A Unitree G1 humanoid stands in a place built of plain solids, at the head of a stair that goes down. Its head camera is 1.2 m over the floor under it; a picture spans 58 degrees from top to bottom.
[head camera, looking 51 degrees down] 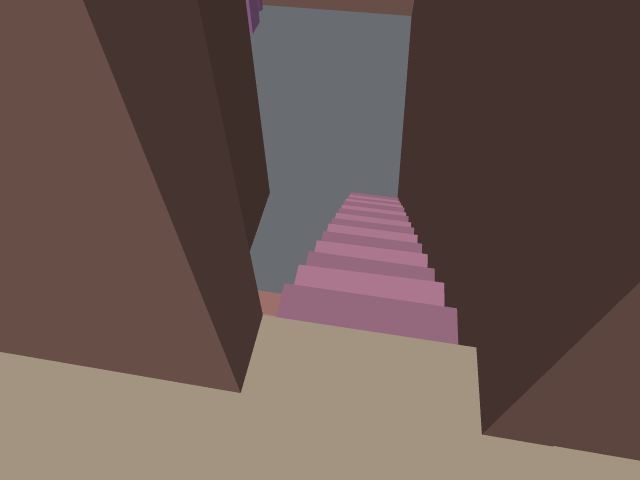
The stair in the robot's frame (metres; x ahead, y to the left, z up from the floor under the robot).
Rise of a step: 0.20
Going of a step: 0.24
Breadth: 0.65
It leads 10 degrees to the right of straight ahead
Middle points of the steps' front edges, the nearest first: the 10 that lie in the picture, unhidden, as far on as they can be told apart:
0.62 -0.14 0.00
0.86 -0.18 -0.20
1.10 -0.22 -0.40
1.33 -0.26 -0.60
1.56 -0.30 -0.80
1.80 -0.34 -1.00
2.05 -0.38 -1.20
2.27 -0.42 -1.39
2.51 -0.46 -1.59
2.76 -0.50 -1.79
